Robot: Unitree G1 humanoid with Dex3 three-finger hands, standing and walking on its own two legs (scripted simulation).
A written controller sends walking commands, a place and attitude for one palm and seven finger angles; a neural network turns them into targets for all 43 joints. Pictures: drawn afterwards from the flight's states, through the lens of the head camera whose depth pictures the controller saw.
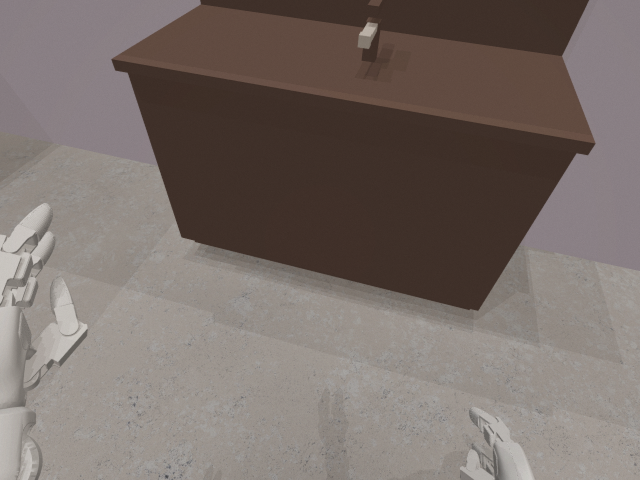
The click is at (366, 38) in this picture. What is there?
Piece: tap's lever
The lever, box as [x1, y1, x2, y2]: [358, 32, 371, 48]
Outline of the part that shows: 360,32 358,38 358,46 368,48 370,45 371,33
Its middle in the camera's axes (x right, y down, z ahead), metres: +0.10 -0.48 +0.93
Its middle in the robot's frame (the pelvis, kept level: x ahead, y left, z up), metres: +1.04 -0.03 +0.13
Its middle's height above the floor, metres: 0.90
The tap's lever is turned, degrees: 0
